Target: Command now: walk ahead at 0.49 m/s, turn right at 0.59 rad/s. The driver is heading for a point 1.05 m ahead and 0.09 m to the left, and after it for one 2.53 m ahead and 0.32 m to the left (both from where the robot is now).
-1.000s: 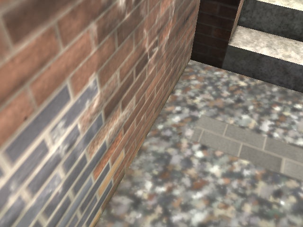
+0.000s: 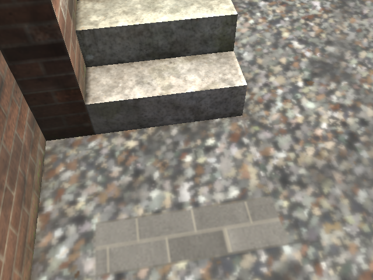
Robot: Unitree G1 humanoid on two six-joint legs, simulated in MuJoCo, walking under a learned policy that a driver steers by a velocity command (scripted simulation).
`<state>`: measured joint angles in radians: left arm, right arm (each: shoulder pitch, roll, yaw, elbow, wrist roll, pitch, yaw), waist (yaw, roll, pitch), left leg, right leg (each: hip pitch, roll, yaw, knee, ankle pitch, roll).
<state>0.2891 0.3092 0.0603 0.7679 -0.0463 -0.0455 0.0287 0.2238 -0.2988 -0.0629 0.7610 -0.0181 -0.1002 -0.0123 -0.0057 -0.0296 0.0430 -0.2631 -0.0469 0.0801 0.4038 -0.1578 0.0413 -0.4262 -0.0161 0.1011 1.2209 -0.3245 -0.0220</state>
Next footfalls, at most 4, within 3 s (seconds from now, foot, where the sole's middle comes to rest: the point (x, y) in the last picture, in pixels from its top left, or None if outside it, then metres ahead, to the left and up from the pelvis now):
0.32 right None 0.36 -0.19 -0.77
0.90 left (198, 223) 0.68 -0.01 -0.77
1.36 right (220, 157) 0.99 -0.11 -0.77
1.72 left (160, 162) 0.97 0.15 -0.77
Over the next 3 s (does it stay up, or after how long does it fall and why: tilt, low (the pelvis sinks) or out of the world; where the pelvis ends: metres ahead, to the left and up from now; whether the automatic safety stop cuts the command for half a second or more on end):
stays up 0.88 -0.01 0.00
